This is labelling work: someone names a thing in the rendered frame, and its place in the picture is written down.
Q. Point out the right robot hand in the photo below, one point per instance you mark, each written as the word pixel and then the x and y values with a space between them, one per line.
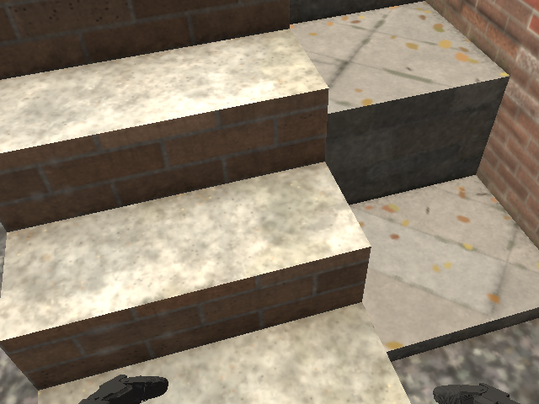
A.
pixel 471 394

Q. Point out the left robot hand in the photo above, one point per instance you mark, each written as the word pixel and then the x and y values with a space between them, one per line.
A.
pixel 132 390

